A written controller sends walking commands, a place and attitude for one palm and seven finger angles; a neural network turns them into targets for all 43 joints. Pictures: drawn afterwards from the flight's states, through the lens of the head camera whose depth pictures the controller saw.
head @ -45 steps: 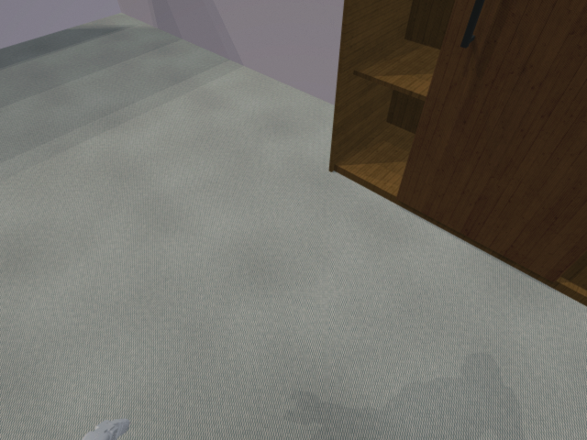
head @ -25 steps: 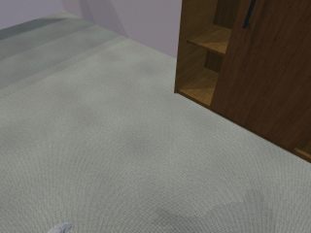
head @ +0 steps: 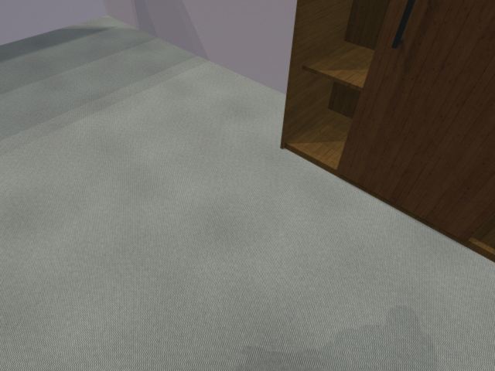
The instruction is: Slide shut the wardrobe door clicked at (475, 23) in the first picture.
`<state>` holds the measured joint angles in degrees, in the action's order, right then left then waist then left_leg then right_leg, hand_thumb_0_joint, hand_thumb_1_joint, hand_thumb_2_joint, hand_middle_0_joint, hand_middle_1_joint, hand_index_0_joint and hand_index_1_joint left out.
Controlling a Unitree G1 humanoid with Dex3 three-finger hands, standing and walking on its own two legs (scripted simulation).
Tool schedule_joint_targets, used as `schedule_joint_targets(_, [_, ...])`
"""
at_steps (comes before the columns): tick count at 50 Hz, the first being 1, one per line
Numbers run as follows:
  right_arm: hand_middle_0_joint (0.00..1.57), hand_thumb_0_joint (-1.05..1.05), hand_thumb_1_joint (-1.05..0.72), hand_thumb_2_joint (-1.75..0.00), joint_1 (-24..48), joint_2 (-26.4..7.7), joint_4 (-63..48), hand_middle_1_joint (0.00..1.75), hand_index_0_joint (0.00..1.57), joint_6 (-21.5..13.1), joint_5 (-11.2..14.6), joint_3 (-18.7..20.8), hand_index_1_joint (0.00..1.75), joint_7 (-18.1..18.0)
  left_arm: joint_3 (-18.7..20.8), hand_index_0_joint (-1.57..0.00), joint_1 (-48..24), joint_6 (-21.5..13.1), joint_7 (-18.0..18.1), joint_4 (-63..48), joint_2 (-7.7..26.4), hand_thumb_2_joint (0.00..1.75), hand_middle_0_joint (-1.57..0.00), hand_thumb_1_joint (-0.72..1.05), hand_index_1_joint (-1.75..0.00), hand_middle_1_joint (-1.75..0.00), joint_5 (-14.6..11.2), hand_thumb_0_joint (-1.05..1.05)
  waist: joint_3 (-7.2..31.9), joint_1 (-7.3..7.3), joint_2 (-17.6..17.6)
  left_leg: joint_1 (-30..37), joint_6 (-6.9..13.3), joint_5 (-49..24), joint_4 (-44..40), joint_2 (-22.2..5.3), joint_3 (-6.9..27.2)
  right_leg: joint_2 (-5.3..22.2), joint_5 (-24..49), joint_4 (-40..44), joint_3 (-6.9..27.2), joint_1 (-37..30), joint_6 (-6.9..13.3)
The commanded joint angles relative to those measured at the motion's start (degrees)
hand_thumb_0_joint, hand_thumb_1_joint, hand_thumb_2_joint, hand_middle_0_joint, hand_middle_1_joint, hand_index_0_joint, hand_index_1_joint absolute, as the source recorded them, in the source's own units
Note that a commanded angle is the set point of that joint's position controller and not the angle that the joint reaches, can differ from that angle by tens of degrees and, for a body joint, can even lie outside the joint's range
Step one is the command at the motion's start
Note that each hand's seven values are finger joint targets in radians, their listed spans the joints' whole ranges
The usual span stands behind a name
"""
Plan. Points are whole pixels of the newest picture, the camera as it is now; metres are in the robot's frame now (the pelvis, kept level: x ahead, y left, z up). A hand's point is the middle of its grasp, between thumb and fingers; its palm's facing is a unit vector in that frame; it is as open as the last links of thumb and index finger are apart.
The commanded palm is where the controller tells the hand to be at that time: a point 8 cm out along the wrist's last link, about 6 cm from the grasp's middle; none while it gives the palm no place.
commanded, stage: look at it before walking up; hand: right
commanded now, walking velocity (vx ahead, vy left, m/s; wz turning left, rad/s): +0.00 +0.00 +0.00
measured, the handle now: (411, 6) +1.21 -0.48 +0.15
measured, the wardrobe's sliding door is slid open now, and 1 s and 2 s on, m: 0.38 0.38 0.38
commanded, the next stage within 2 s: walk to a spot facing it in 0.54 s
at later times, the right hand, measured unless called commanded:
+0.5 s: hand out of the picture +0.07 -0.24 -0.16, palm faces -0.03 +0.94 -0.33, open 7.4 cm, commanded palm none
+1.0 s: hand out of the picture +0.03 -0.20 -0.20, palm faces -0.04 +0.99 -0.15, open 7.4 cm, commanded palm none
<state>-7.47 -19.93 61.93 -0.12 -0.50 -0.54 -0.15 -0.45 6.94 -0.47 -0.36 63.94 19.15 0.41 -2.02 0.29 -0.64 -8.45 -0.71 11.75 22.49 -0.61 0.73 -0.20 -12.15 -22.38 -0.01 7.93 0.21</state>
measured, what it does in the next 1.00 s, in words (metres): shifts its weight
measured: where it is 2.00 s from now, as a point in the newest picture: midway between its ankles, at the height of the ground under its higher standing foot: (238, 316)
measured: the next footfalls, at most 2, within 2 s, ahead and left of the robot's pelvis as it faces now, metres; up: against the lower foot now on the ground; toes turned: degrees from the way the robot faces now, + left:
left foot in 1.30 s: +0.30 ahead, +0.16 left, +0.00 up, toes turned +17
right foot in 1.68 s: +0.46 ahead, -0.07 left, +0.00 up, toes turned -2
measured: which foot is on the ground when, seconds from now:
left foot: down 0.00-0.96, up 0.98-1.00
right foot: down 0.00-1.00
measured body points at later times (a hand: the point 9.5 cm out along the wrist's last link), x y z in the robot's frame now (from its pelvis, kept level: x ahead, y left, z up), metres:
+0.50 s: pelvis +0.00 +0.00 +0.00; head +0.00 +0.00 +0.45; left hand +0.07 +0.30 -0.13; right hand +0.07 -0.29 -0.14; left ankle +0.01 +0.13 -0.74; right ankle +0.00 -0.12 -0.74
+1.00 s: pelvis +0.06 -0.01 -0.02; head +0.06 -0.04 +0.43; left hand +0.03 +0.23 -0.16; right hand +0.03 -0.25 -0.19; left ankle +0.01 +0.12 -0.74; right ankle +0.00 -0.12 -0.74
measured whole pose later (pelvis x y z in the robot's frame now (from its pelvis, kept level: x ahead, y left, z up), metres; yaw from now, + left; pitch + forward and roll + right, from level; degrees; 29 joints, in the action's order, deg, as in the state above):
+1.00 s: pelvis +0.06 -0.01 -0.02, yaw +5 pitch -1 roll +1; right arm -22.2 -11.4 63.8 0.6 -1.0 1.1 0.8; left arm 0.3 18.4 -2.3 -0.1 64.1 11.0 1.2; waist 0.7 -0.3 -2.0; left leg -13.8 1.3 23.2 39.0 0.9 3.3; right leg 1.4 -25.0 -34.5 -4.7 9.1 1.3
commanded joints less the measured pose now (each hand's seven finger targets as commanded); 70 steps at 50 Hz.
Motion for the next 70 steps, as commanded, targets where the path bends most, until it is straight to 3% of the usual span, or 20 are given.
schedule_joint_targets(1, [0.20, 0.00, -0.90, -0.90, 2.3, -11.3, -3.9, 0.30, 0.20, -1.3, -0.1, 2.3, 0.30, -0.6, 2.5, -0.20, -3.2, -1.3, 0.8, -3.9, 12.1, 0.90, -0.20, 0.90, -0.30, -0.30, 0.1, 0.00, 3.4, -0.32, 0.3, -0.5, 2.3, -3.3, -4.0, -6.3, 5.4, 6.6, 4.7, 4.6, 5.7, 0.2, 1.7])
schedule_joint_targets(32, [0.20, 0.00, -0.90, -0.90, 1.6, -11.3, -3.1, 0.30, 0.20, -1.5, -0.2, 2.2, 0.30, -0.6, 2.5, -0.20, -3.3, -1.2, 0.8, -3.5, 11.9, 0.90, -0.20, 0.90, -0.30, -0.30, 0.0, 0.00, 3.1, -0.39, 0.8, -0.2, 2.2, -5.1, -5.2, -6.4, 5.5, 7.0, 6.1, 5.1, 5.7, -0.6, 1.4])
schedule_joint_targets(34, [0.20, 0.00, -0.90, -0.90, -3.0, -4.1, -1.2, 0.30, 0.20, -0.3, -0.2, 0.7, 0.30, -0.8, 0.7, -0.20, 0.7, -0.2, 0.5, -1.7, 4.4, 0.90, -0.20, 0.90, -0.30, -0.30, 0.5, 0.00, 4.0, -0.33, -0.4, -0.7, 1.4, 4.8, -5.1, -5.8, 5.7, 6.3, -1.8, 3.7, 3.9, -0.9, 0.3])
schedule_joint_targets(38, [0.20, 0.00, -0.90, -0.90, -6.6, -4.6, -1.9, 0.30, 0.20, 0.7, -0.8, 1.7, 0.30, 0.3, 1.5, -0.20, 3.2, 0.6, 0.2, -2.5, 4.6, 0.90, -0.20, 0.90, -0.30, -0.30, 1.2, 0.00, -5.3, -0.84, -1.4, -8.1, 3.4, 24.4, -6.0, -4.6, 9.6, 5.2, -22.2, 2.2, 3.4, 7.9, 1.0])
schedule_joint_targets(43, [0.20, 0.00, -0.90, -0.90, -12.2, -3.6, -2.3, 0.30, 0.20, -0.7, -0.5, 3.1, 0.30, 0.5, 1.9, -0.20, 6.8, -1.4, 0.4, -3.6, 2.0, 0.90, -0.20, 0.90, -0.30, -0.30, 0.8, 0.00, -1.8, -0.77, -4.4, -3.3, 7.4, 18.5, -3.7, -7.2, 14.5, 4.0, -14.5, -7.5, -0.6, 9.4, 1.2])
schedule_joint_targets(45, [0.20, 0.00, -0.90, -0.90, -11.7, -3.3, -2.9, 0.30, 0.20, -0.8, -0.6, 3.6, 0.30, 0.4, 2.3, -0.20, 8.6, -1.5, 0.4, -3.5, 1.3, 0.90, -0.20, 0.90, -0.30, -0.30, 0.7, 0.00, -4.8, 0.21, -4.1, -8.6, 8.2, 23.4, -3.6, -7.0, 15.3, 4.2, -18.3, -8.4, -0.9, 8.9, 1.2])
schedule_joint_targets(47, [0.20, 0.00, -0.90, -0.90, -10.2, -0.4, -3.7, 0.30, 0.20, -1.1, -0.6, 3.7, 0.30, 0.5, 2.6, -0.20, 13.8, -2.4, 0.7, -2.3, 0.8, 0.90, -0.20, 0.90, -0.30, -0.30, 0.6, 0.00, -6.9, 2.54, 2.3, -16.5, 6.9, 17.2, 5.4, -3.1, 10.7, 7.3, -17.2, -2.3, 3.5, 2.1, 3.2])
schedule_joint_targets(48, [0.20, 0.00, -0.90, -0.90, -7.9, 2.3, -4.8, 0.30, 0.20, -1.4, -0.6, 3.4, 0.30, 0.7, 3.3, -0.20, 19.8, -3.0, 1.1, -0.3, 2.8, 0.90, -0.20, 0.90, -0.30, -0.30, 0.9, 0.00, -6.4, 5.02, 12.6, -24.1, 4.6, 11.0, 19.8, 2.0, 2.1, 14.3, -15.2, 5.5, 13.5, -6.1, 6.4])
schedule_joint_targets(49, [0.20, 0.00, -0.90, -0.90, -3.1, 3.9, -7.3, 0.30, 0.20, -2.2, -0.6, 3.0, 0.30, 0.5, 3.9, -0.20, 26.3, -3.5, 1.7, 1.4, 3.7, 0.90, -0.20, 0.90, -0.30, -0.30, 1.2, 0.00, -7.6, 7.07, 18.1, -34.9, 2.9, 16.9, 31.9, 2.8, -2.9, 22.0, -3.3, 10.9, 23.3, -14.2, 10.5])
schedule_joint_targets(50, [0.20, 0.00, -0.90, -0.90, -0.4, 2.5, -8.2, 0.30, 0.20, -2.8, -0.8, 3.3, 0.30, 0.4, 3.4, -0.20, 28.5, -3.8, 2.2, 2.4, 1.8, 0.90, -0.20, 0.90, -0.30, -0.30, 0.9, 0.00, -7.5, 7.20, 11.7, -39.2, 2.9, 17.5, 37.7, -1.0, 0.0, 24.9, 9.7, 9.1, 24.0, -17.7, 13.3])
schedule_joint_targets(52, [0.20, 0.00, -0.90, -0.90, -0.3, 4.8, -7.5, 0.30, 0.20, -2.6, -0.8, 3.5, 0.30, 1.0, 2.9, -0.20, 26.2, -4.3, 2.5, 1.6, -0.3, 0.90, -0.20, 0.90, -0.30, -0.30, 1.1, 0.00, -8.2, 4.98, 6.5, -38.2, 2.6, 15.5, 40.7, -4.5, -0.1, 23.4, 19.6, 7.6, 15.4, -15.2, 12.8])
schedule_joint_targets(56, [0.20, 0.00, -0.90, -0.90, 1.4, 8.1, -8.2, 0.30, 0.20, -1.5, -0.8, 3.4, 0.30, 2.3, 2.9, -0.20, 24.2, -4.9, 2.8, 1.9, -2.4, 0.90, -0.20, 0.90, -0.30, -0.30, 1.2, 0.00, -9.0, 2.55, 7.6, -30.7, 2.3, 7.7, 29.7, -5.4, -4.9, 17.5, 15.7, 11.0, 3.1, -8.5, 8.9])
schedule_joint_targets(59, [0.20, 0.00, -0.90, -0.90, 0.7, 9.2, -7.7, 0.30, 0.20, -1.4, -0.5, 3.3, 0.30, 2.4, 2.9, -0.20, 23.6, -4.7, 2.7, 2.8, -2.2, 0.90, -0.20, 0.90, -0.30, -0.30, 1.1, 0.00, -8.1, 0.85, 9.0, -17.7, 3.2, 2.0, 18.7, -1.5, -10.5, 14.9, 23.3, 10.0, -3.4, -4.1, 7.4])
schedule_joint_targets(62, [0.20, 0.00, -0.90, -0.90, -10.4, 7.1, -4.3, 0.30, 0.20, -1.7, -0.9, 4.3, 0.30, 1.7, 3.4, -0.20, 22.0, -4.4, 2.6, 3.3, -0.9, 0.90, -0.20, 0.90, -0.30, -0.30, 0.5, 0.00, -1.7, -4.86, 7.8, -2.5, 5.4, -0.9, 14.0, 1.9, -12.0, 14.0, 40.6, -4.4, -7.7, -4.0, 5.5])
schedule_joint_targets(63, [0.20, 0.00, -0.90, -0.90, -18.0, 4.7, -2.1, 0.30, 0.20, -2.3, -1.3, 5.0, 0.30, 1.3, 3.6, -0.20, 21.4, -4.4, 2.3, 2.9, -1.1, 0.90, -0.20, 0.90, -0.30, -0.30, 0.3, 0.00, 2.4, -8.20, 5.6, 7.8, 6.1, -3.1, 10.4, 2.0, -11.4, 12.0, 37.8, -15.2, -8.9, -0.1, 3.8])
schedule_joint_targets(64, [0.20, 0.00, -0.90, -0.90, -25.1, -0.5, -0.1, 0.30, 0.20, -3.1, -1.6, 6.3, 0.30, 0.5, 3.3, -0.20, 21.8, -4.4, 1.5, 2.2, -3.6, 0.90, -0.20, 0.90, -0.30, -0.30, -0.2, 0.00, 7.8, -10.91, -2.0, 19.3, 9.4, 1.1, 7.2, -8.5, 0.5, 9.4, 21.5, -31.8, -9.6, 10.7, 2.2])
schedule_joint_targets(65, [0.20, 0.00, -0.90, -0.90, -27.3, -5.3, 0.2, 0.30, 0.20, -3.4, -0.9, 7.3, 0.30, -0.3, 2.9, -0.20, 24.0, -4.5, 1.5, 0.3, -7.6, 0.90, -0.20, 0.90, -0.30, -0.30, -0.8, 0.00, 12.9, -8.67, -12.2, 24.9, 16.2, 2.3, -0.7, -25.1, 27.5, 2.5, -17.5, -51.9, -7.6, 23.1, 0.6])
schedule_joint_targets(66, [0.20, 0.00, -0.90, -0.90, -23.4, -6.3, -1.0, 0.30, 0.20, -2.8, 0.1, 7.4, 0.30, -0.4, 3.3, -0.20, 19.0, -4.0, 1.4, -1.3, -6.9, 0.90, -0.20, 0.90, -0.30, -0.30, -0.6, 0.00, 8.6, -8.44, -7.0, 16.9, 17.8, 11.7, -7.5, -26.6, 30.1, 4.8, -18.7, -58.0, -2.3, 26.7, 1.9])
schedule_joint_targets(68, [0.20, 0.00, -0.90, -0.90, -12.7, -1.0, -3.5, 0.30, 0.20, -2.9, -0.2, 5.6, 0.30, -0.6, 3.7, -0.20, 14.3, -3.0, 0.7, -2.6, -7.1, 0.90, -0.20, 0.90, -0.30, -0.30, 0.6, 0.00, -2.2, -3.90, -5.2, -2.3, 13.7, 22.5, -11.4, -23.0, 22.6, 9.3, -10.4, -57.3, 0.1, 27.6, 1.8])
schedule_joint_targets(70, [0.20, 0.00, -0.90, -0.90, -7.4, 2.6, -4.6, 0.30, 0.20, -3.2, -0.8, 4.5, 0.30, -1.0, 3.7, -0.20, 18.2, -1.5, 0.4, -1.1, -9.0, 0.90, -0.20, 0.90, -0.30, -0.30, 1.3, 0.00, -2.1, 0.62, -2.0, -11.7, 10.9, 17.7, -12.0, -19.0, 12.2, 10.5, -7.9, -51.0, -0.6, 21.0, 0.6])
